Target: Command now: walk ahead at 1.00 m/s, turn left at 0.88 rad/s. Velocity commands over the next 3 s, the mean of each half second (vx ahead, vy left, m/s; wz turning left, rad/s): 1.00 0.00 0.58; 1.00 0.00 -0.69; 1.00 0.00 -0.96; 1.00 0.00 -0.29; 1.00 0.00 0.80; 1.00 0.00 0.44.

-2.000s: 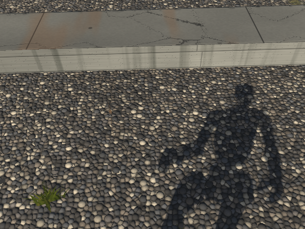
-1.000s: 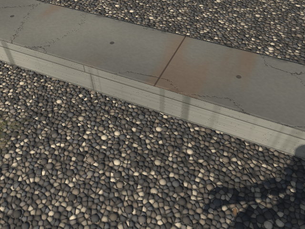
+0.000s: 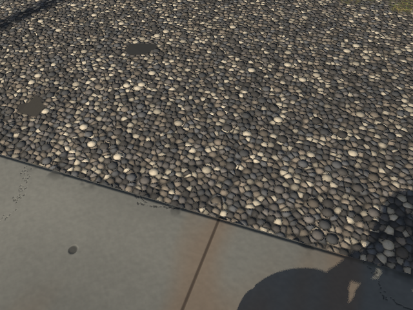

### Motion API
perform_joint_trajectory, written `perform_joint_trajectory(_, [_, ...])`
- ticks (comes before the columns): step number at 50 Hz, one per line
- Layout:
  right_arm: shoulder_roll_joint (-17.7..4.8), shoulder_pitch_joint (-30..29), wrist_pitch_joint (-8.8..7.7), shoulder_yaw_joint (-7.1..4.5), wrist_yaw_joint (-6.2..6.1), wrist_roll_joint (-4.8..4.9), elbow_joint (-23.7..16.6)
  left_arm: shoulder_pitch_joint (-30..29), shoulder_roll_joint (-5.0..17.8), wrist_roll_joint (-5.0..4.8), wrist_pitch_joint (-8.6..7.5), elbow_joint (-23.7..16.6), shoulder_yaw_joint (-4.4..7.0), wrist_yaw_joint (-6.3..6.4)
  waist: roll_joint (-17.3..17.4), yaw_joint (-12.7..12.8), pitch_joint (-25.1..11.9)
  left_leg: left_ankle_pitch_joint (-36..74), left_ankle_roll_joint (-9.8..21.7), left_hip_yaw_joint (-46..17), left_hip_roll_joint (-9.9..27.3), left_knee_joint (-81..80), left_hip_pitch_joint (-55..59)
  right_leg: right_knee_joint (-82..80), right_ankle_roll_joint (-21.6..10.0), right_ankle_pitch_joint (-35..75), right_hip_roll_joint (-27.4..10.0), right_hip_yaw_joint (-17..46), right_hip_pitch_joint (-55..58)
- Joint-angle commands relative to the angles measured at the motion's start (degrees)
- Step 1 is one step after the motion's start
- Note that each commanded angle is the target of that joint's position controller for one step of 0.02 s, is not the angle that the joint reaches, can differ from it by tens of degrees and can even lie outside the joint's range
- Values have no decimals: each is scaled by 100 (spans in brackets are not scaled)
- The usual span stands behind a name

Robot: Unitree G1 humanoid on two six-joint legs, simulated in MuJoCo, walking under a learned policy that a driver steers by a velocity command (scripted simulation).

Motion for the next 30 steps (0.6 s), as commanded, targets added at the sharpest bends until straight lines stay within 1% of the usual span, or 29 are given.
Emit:
perform_joint_trajectory(1, [697, -945, 120, 295, -115, -2, -1099, 153, 185, 47, -187, 104, 11, -62, -1343, -170, 646, -594, 168, -269, 80, 2138, -2314, -1533, -695, 2565, -1931, 880, 423])
perform_joint_trajectory(2, [747, -1401, 135, 346, -197, -2, -1383, 228, 219, 84, -219, 290, -9, -75, -1045, -281, 1009, -904, 282, -351, 121, 2265, -2946, -1683, -594, 2544, -1903, 578, 544])
perform_joint_trajectory(3, [855, -1872, 142, 379, -322, 4, -1526, 374, 137, 149, -224, 442, -48, -107, -1008, -213, 1236, -1308, 421, -319, -18, 3045, -3796, -1721, -648, 3013, -1999, 554, 914])
perform_joint_trajectory(4, [945, -2363, 94, 457, -392, 26, -1726, 559, 122, 128, -198, 599, -93, -107, -674, -225, 1486, -1719, 519, -189, -38, 2978, -4376, -1782, -464, 3405, -1893, 108, 1191])
perform_joint_trajectory(5, [994, -2741, 21, 593, -383, 29, -1999, 729, 112, 118, -147, 760, -141, -114, -541, -280, 1517, -1839, 532, 227, 124, 1750, -4138, -2064, -282, 3358, -1566, -318, 1086])
perform_joint_trajectory(6, [1069, -3078, 4, 700, -292, 57, -2191, 1031, -42, 34, -53, 983, -201, -58, -451, -281, 1479, -1774, 598, 587, 130, 1265, -3588, -2291, -258, 4021, -1298, -608, 778])
perform_joint_trajectory(7, [850, -2668, 75, 728, -148, 102, -2050, 805, 179, -7, 42, 833, -212, 33, -435, -431, 898, -1119, 564, 1359, -91, 328, -1722, -2610, -368, 5603, -996, -1056, -5])
perform_joint_trajectory(8, [564, -1730, 88, 670, 54, 198, -1711, 219, 533, -216, 14, 387, -186, 105, -372, -883, 204, 47, 540, 1665, -308, -1172, 1190, -2107, -485, 8461, -883, -1313, -1143])
perform_joint_trajectory(9, [252, -876, 180, 514, 140, 118, -1516, 446, 1470, -452, -59, 114, 0, 173, -746, -1203, -1035, -23, 495, 1700, -732, -1109, 2955, -908, -637, 11274, -1319, -874, -887])
perform_joint_trajectory(10, [-113, 513, 245, 288, 156, 38, -1210, 26, 2279, -508, -69, -208, 288, 143, -1301, -1817, -2050, -198, 613, 1125, -905, -1504, 3749, 679, -691, 12400, -1563, -605, -174])
perform_joint_trajectory(11, [-626, 1095, 243, 45, 185, 51, -994, -21, 2499, -558, 29, -461, 477, 63, -1516, -1849, -2653, -1372, 735, 198, -1335, -2611, 4309, 2648, -693, 12208, -1654, -259, 206])
perform_joint_trajectory(12, [-1259, 413, 132, -218, 175, 246, -959, -113, 1519, -377, -2, -723, 341, -144, -106, -1223, -2245, -2196, 1308, -2519, -555, -5021, 4707, 5551, -224, 4981, -490, -131, -1360])
perform_joint_trajectory(13, [-1540, 215, 172, -347, 28, 190, -1019, -644, 1146, -107, -214, -1549, 240, -389, 1324, -954, -2832, -1305, 1718, -5936, 476, -7160, 5751, 8342, 18, 1491, 714, 782, -3381])
perform_joint_trajectory(14, [-1385, 557, 143, -372, -54, 212, -695, -633, 557, 49, -304, -1720, 113, -374, 409, -623, -2660, -1760, 1319, -6008, 559, -7427, 5708, 9018, -265, 1524, 339, 1490, -3900])
perform_joint_trajectory(15, [-1165, 764, 36, -324, -51, 226, -287, -744, 274, 8, -265, -1671, 23, -314, -372, -597, -1999, -1636, 1176, -5785, 607, -7492, 5043, 9546, -313, 1293, 276, 1424, -4151])
perform_joint_trajectory(16, [-866, 883, -177, -218, -96, 135, 82, -1028, -138, -3, -166, -1804, -130, -161, -769, -344, -786, -855, 921, -5131, 479, -7303, 4087, 9572, -350, 762, 56, 1448, -4567])
perform_joint_trajectory(17, [-405, 738, -346, -107, -155, -8, 359, -1225, -679, 88, -32, -1982, -353, -47, -971, 63, -52, 98, 751, -4052, 292, -6965, 3141, 9449, -472, 590, -144, 1622, -4736])
perform_joint_trajectory(18, [-182, 530, -460, -16, -138, -117, 252, -775, -536, 67, 141, -1831, -375, 6, -1101, 336, 147, 914, 754, -3404, 558, -6841, 2680, 8979, -439, 187, -278, 1496, -4566])
perform_joint_trajectory(19, [89, 598, -593, 72, -106, -108, 403, -784, -452, 79, 281, -1736, -322, 57, -1304, 410, 226, 1267, 613, -2917, 547, -6856, 2292, 8581, -459, -55, -345, 1597, -4362])
perform_joint_trajectory(20, [187, 622, -715, 143, -23, -60, 577, -872, -393, 13, 407, -1670, -298, 101, -1323, 511, 427, 1436, 334, -2183, 342, -7251, 1885, 7653, -554, -129, -350, 1592, -4130])
perform_joint_trajectory(21, [65, 633, -827, 113, 22, -30, 608, -1256, -236, -59, 452, -1872, -265, 94, -1234, 434, 698, 1857, 149, -1888, 232, -7737, 1579, 6492, -518, 10, -344, 1366, -3913])
perform_joint_trajectory(22, [-25, 794, -854, 90, 2, 37, 703, -1793, -92, -99, 434, -2047, -238, 44, -1055, 184, 967, 2662, 74, -1425, 2, -8182, 1852, 5395, -460, 299, -323, 931, -3937])
perform_joint_trajectory(23, [-51, 953, -849, 81, -35, 86, 756, -2039, -23, -87, 423, -2085, -234, -27, -860, 6, 1017, 3462, 5, -897, -239, -8523, 2223, 4332, -468, 739, -249, 586, -3730])
perform_joint_trajectory(24, [-87, 1019, -822, 75, -46, 128, 782, -1964, -91, -165, 415, -1933, -254, -145, -736, -45, 682, 3916, -104, -472, -398, -8771, 2595, 3666, -539, 1364, -125, 303, -3222])
perform_joint_trajectory(25, [-135, 1079, -850, 80, -54, 163, 762, -1900, -188, -190, 368, -1858, -296, -272, -490, -74, 450, 4417, -231, -212, -377, -8990, 2774, 2798, -644, 2116, -118, 67, -2525])
perform_joint_trajectory(26, [-288, 1084, -884, 50, -62, 210, 718, -1831, -177, -233, 347, -1718, -271, -375, -249, -120, 160, 4803, -264, -112, -205, -9225, 3113, 2219, -751, 2869, -27, 34, -1903])
perform_joint_trajectory(28, [-628, 1156, -916, -48, -106, 213, 665, -1710, 134, -288, 372, -1436, -114, -416, 80, -70, -186, 6077, -382, 180, 74, -9214, 4330, 1662, -782, 3138, 355, -96, -1530])
perform_joint_trajectory(29, [-647, 1193, -908, -61, -143, 188, 623, -1585, 311, -309, 415, -1260, -39, -383, 161, -35, -275, 7223, -512, 421, 115, -8895, 4882, 1650, -784, 2977, 637, -236, -1520])
perform_joint_trajectory(30, [-622, 1416, -914, -44, -189, 127, 650, -1557, 433, -251, 406, -1263, -1, -354, 439, -4, -150, 7740, -669, 497, 319, -8504, 5319, 1302, -840, 2929, 659, -347, -1552])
